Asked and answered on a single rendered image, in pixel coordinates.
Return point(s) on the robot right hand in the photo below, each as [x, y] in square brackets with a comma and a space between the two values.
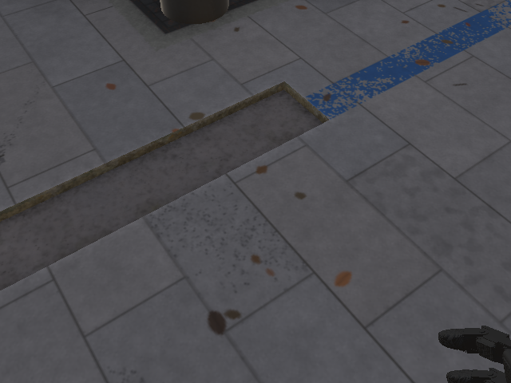
[489, 343]

